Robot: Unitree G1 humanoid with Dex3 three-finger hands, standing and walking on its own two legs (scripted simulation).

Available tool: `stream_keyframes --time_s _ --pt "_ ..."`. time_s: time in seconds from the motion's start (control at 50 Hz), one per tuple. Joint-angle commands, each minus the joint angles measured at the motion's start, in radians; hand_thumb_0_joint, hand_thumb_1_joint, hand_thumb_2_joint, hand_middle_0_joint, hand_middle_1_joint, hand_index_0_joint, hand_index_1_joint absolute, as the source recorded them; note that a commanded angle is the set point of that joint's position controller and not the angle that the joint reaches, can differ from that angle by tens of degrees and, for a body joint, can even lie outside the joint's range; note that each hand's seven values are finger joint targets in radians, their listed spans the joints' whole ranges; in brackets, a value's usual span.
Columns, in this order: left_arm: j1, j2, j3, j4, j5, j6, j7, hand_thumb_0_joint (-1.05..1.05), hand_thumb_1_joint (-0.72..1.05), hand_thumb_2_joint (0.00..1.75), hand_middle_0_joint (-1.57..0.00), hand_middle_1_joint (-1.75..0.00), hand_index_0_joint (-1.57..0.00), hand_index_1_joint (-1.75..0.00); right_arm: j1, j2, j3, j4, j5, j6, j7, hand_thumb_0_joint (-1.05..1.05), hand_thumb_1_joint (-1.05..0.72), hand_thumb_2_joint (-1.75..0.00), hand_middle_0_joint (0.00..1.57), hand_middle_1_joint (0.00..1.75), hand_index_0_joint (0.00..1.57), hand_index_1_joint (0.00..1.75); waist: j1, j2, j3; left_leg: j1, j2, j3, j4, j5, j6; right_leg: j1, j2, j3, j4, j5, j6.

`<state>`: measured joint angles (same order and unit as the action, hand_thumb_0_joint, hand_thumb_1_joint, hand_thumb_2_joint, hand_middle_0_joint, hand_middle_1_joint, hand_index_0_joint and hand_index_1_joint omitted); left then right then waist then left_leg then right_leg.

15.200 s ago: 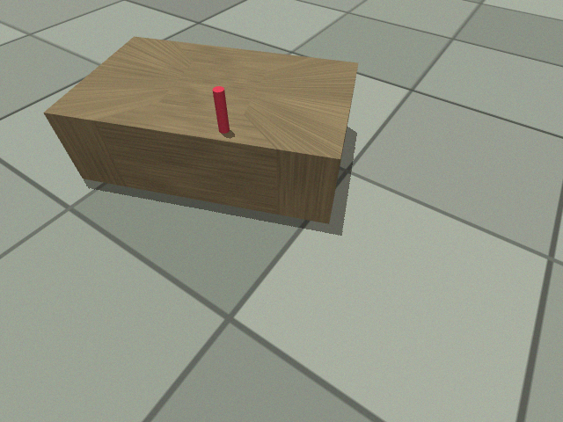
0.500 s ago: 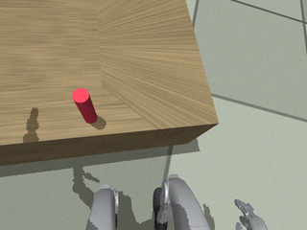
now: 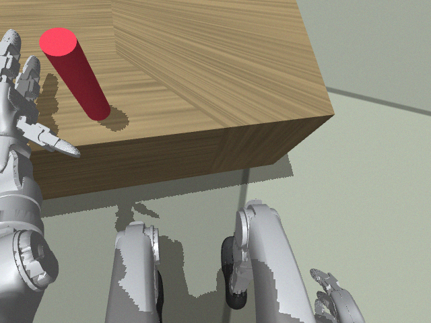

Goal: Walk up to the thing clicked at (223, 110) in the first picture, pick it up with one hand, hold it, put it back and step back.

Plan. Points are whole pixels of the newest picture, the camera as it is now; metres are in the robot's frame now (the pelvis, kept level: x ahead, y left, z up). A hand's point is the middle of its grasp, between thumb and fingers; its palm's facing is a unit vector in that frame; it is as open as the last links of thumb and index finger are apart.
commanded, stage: close in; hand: left
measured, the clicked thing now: (82, 83) +0.51 +0.16 +0.01
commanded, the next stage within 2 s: rest palm in 0.36 s
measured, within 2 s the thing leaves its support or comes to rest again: neither
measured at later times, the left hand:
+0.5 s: hand (77, 97) +0.50 +0.17 +0.00, palm faces +0.03 -1.00 +0.01, open 17.7 cm
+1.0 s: hand (88, 101) +0.49 +0.16 -0.01, palm faces +0.03 -1.00 -0.03, open 16.1 cm
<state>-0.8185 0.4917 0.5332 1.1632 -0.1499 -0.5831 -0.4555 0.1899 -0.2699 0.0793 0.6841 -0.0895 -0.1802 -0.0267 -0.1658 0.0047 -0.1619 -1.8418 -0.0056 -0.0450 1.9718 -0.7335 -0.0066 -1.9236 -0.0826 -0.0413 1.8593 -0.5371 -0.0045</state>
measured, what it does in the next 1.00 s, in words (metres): stands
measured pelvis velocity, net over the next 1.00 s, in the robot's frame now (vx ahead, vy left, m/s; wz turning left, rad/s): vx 0.01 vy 0.00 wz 0.02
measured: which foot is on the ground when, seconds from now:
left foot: down 0.00-1.00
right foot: down 0.00-1.00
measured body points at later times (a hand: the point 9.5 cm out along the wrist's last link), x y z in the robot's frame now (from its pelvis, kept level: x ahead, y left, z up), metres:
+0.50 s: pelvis -0.01 +0.00 +0.00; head +0.19 +0.03 +0.40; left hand +0.49 +0.23 +0.00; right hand +0.06 -0.27 -0.12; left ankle +0.06 +0.12 -0.44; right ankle +0.12 -0.13 -0.44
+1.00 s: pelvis +0.01 +0.00 +0.00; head +0.21 +0.02 +0.40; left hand +0.49 +0.22 -0.01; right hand +0.11 -0.26 -0.13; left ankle +0.06 +0.12 -0.44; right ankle +0.12 -0.13 -0.44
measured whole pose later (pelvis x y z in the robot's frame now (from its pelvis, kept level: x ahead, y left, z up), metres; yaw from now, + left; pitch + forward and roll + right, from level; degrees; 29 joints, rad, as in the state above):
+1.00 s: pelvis +0.01 +0.00 +0.00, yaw +1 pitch +35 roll -2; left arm -0.78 0.32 0.32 0.99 -0.07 -0.59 -0.13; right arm 0.17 -0.27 0.02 0.65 -0.05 -0.04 0.05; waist -0.14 0.02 -0.16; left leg -1.85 -0.02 -0.04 1.97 -0.74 0.00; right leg -1.93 -0.10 -0.03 1.87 -0.56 0.00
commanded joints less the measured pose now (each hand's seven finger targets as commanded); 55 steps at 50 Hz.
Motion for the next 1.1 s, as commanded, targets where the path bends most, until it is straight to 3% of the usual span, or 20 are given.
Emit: stream_keyframes --time_s 0.0,0.06,0.1,0.16,0.22,0.28,0.32,0.38,0.4,0.56,0.68,0.74,0.78,0.82,0.84,0.86,0.88,0.92,0.98,1.08 --pt "-0.420 0.259 -0.003 -0.272 0.023 -0.078 0.113 0.00 -0.54 0.08 -0.03 -0.11 -0.04 -0.09 0.179 -0.208 -0.093 -0.048 0.002 -0.008 0.008 0.00 -0.90 -0.90 0.20 0.30 0.20 0.30 0.013 0.164 -0.710 0.293 -0.032 0.027 -0.275 0.154 0.022 0.492 0.030 0.013 -0.166 0.072 -0.029" --pt "-0.469 0.279 -0.024 -0.352 0.060 -0.073 0.178 0.00 -0.52 0.06 -0.03 -0.10 -0.05 -0.08 0.179 -0.212 -0.105 -0.050 0.006 0.010 0.016 0.00 -0.91 -0.90 0.20 0.30 0.20 0.30 0.025 0.207 -0.755 0.319 -0.035 0.028 -0.284 0.117 0.024 0.479 0.029 0.009 -0.160 0.050 -0.031" --pt "-0.469 0.240 -0.050 -0.350 0.062 -0.056 0.200 0.00 -0.52 0.06 -0.03 -0.10 -0.05 -0.08 0.181 -0.207 -0.109 -0.050 0.012 0.021 0.018 0.00 -0.91 -0.90 0.20 0.30 0.20 0.30 0.001 0.163 -0.752 0.281 -0.038 0.034 -0.270 0.097 0.033 0.510 0.028 0.017 -0.180 0.037 -0.025" --pt "-0.440 0.186 -0.082 -0.286 0.051 -0.024 0.214 0.00 -0.55 0.04 -0.03 -0.08 -0.05 -0.06 0.177 -0.207 -0.112 -0.047 0.028 0.030 0.021 0.00 -0.91 -0.90 0.20 0.30 0.20 0.30 -0.025 0.103 -0.651 0.208 -0.040 0.031 -0.266 0.021 0.045 0.478 0.026 0.018 -0.206 -0.021 -0.018" --pt "-0.370 0.167 -0.085 -0.254 0.045 -0.006 0.219 0.00 -0.61 0.02 -0.04 -0.08 -0.06 -0.06 0.171 -0.205 -0.110 -0.052 0.039 0.042 0.028 0.00 -0.92 -0.90 0.20 0.30 0.20 0.30 -0.010 0.074 -0.581 0.164 -0.037 0.021 -0.290 -0.022 0.047 0.460 0.025 0.013 -0.213 -0.059 -0.017" --pt "-0.339 0.136 -0.098 -0.257 0.033 0.005 0.231 0.00 -0.61 0.01 -0.05 -0.08 -0.07 -0.05 0.167 -0.195 -0.109 -0.066 0.048 0.049 0.033 0.00 -0.92 -0.90 0.20 0.30 0.20 0.30 -0.006 0.031 -0.579 0.135 -0.038 0.029 -0.282 0.002 0.052 0.504 0.026 0.027 -0.231 -0.048 -0.014" --pt "-0.340 0.115 -0.118 -0.290 0.035 0.002 0.237 0.00 -0.61 0.01 -0.04 -0.08 -0.07 -0.05 0.166 -0.195 -0.108 -0.068 0.050 0.057 0.037 0.00 -0.92 -0.90 0.20 0.30 0.20 0.30 0.001 0.085 -0.571 0.176 -0.038 0.024 -0.290 0.046 0.044 0.471 0.027 0.017 -0.212 -0.003 -0.022" --pt "-0.349 0.072 -0.145 -0.316 0.047 -0.006 0.258 0.00 -0.61 0.00 -0.05 -0.07 -0.07 -0.04 0.184 -0.197 -0.113 -0.063 0.051 0.066 0.043 0.00 -0.92 -0.90 0.20 0.30 0.20 0.30 -0.009 0.114 -0.589 0.245 -0.034 0.006 -0.298 0.136 0.031 0.440 0.027 -0.002 -0.184 0.079 -0.033" --pt "-0.361 0.087 -0.139 -0.347 0.050 -0.012 0.269 0.00 -0.61 0.01 -0.04 -0.07 -0.07 -0.05 0.185 -0.199 -0.115 -0.065 0.051 0.070 0.044 0.00 -0.92 -0.90 0.20 0.30 0.20 0.30 0.005 0.133 -0.599 0.276 -0.032 0.003 -0.303 0.142 0.029 0.431 0.027 -0.001 -0.182 0.082 -0.036" --pt "-0.326 0.023 -0.191 -0.374 0.080 -0.038 0.325 0.00 -0.61 0.00 -0.08 -0.05 -0.08 -0.04 0.185 -0.195 -0.128 -0.055 0.044 0.097 0.052 0.00 -0.92 -0.90 0.20 0.30 0.20 0.30 0.002 0.149 -0.626 0.330 -0.033 0.001 -0.306 0.200 0.021 0.438 0.027 -0.001 -0.183 0.126 -0.039" --pt "-0.312 0.011 -0.189 -0.400 0.075 -0.058 0.337 0.00 -0.61 0.02 -0.08 -0.05 -0.08 -0.05 0.179 -0.196 -0.129 -0.057 0.042 0.110 0.056 0.00 -0.93 -0.90 0.20 0.30 0.20 0.30 -0.001 0.125 -0.674 0.344 -0.034 0.004 -0.285 0.263 0.021 0.477 0.028 0.000 -0.168 0.179 -0.038" --pt "-0.273 0.011 -0.177 -0.378 0.071 -0.061 0.344 0.00 -0.61 0.05 -0.09 -0.07 -0.09 -0.06 0.163 -0.190 -0.126 -0.066 0.042 0.116 0.058 0.00 -0.93 -0.91 0.20 0.30 0.20 0.30 0.010 0.094 -0.634 0.281 -0.040 0.020 -0.284 0.221 0.030 0.506 0.028 0.010 -0.184 0.152 -0.034" --pt "-0.263 0.017 -0.168 -0.369 0.075 -0.066 0.345 0.00 -0.54 0.12 -0.23 -0.20 -0.24 -0.19 0.158 -0.190 -0.127 -0.066 0.041 0.118 0.059 0.00 -0.92 -0.90 0.20 0.30 0.20 0.30 0.008 0.080 -0.645 0.281 -0.039 0.021 -0.275 0.225 0.031 0.511 0.029 0.011 -0.179 0.156 -0.033" --pt "-0.341 0.013 -0.196 -0.435 0.072 -0.081 0.340 0.00 -0.50 0.18 -0.32 -0.28 -0.33 -0.27 0.163 -0.188 -0.129 -0.069 0.040 0.123 0.060 0.00 -0.93 -0.90 0.20 0.30 0.20 0.30 -0.005 0.089 -0.680 0.281 -0.040 0.024 -0.274 0.224 0.032 0.527 0.029 0.016 -0.179 0.162 -0.034" --pt "-0.303 0.002 -0.198 -0.395 0.073 -0.075 0.334 0.00 -0.49 0.20 -0.36 -0.31 -0.37 -0.30 0.157 -0.187 -0.126 -0.069 0.041 0.123 0.061 0.00 -0.93 -0.90 0.20 0.30 0.20 0.30 -0.007 0.094 -0.675 0.298 -0.040 0.020 -0.274 0.250 0.029 0.524 0.028 0.012 -0.171 0.179 -0.035" --pt "-0.288 0.003 -0.194 -0.374 0.072 -0.073 0.332 0.00 -0.47 0.21 -0.37 -0.32 -0.38 -0.31 0.156 -0.189 -0.126 -0.070 0.042 0.123 0.061 0.00 -0.93 -0.90 0.20 0.30 0.20 0.30 0.002 0.095 -0.658 0.294 -0.040 0.022 -0.272 0.249 0.029 0.512 0.028 0.014 -0.169 0.175 -0.036" --pt "-0.298 -0.029 -0.221 -0.375 0.072 -0.072 0.327 0.00 -0.46 0.23 -0.39 -0.34 -0.39 -0.33 0.159 -0.186 -0.128 -0.067 0.040 0.123 0.062 0.00 -0.93 -0.90 0.20 0.30 0.20 0.30 -0.010 0.103 -0.663 0.301 -0.038 0.024 -0.265 0.264 0.027 0.502 0.029 0.013 -0.166 0.191 -0.037" --pt "-0.317 0.008 -0.204 -0.403 0.074 -0.076 0.329 0.00 -0.45 0.27 -0.45 -0.40 -0.46 -0.39 0.172 -0.184 -0.127 -0.065 0.038 0.127 0.060 0.00 -0.93 -0.90 0.20 0.30 0.20 0.30 0.000 0.085 -0.707 0.286 -0.041 0.035 -0.255 0.264 0.032 0.566 0.029 0.025 -0.176 0.207 -0.033" --pt "-0.307 -0.014 -0.214 -0.376 0.073 -0.067 0.329 0.00 -0.38 0.32 -0.50 -0.44 -0.50 -0.43 0.163 -0.189 -0.123 -0.069 0.040 0.132 0.063 0.00 -0.93 -0.90 0.20 0.30 0.20 0.30 0.001 0.114 -0.661 0.307 -0.038 0.021 -0.268 0.275 0.023 0.495 0.027 0.013 -0.158 0.193 -0.041" --pt "-0.336 -0.003 -0.199 -0.350 0.071 -0.066 0.346 0.00 -0.28 0.41 -0.59 -0.53 -0.59 -0.52 0.153 -0.182 -0.124 -0.073 0.044 0.135 0.062 0.00 -0.93 -0.90 0.20 0.30 0.20 0.30 -0.010 0.063 -0.610 0.241 -0.040 0.026 -0.269 0.162 0.037 0.491 0.027 0.017 -0.187 0.103 -0.029"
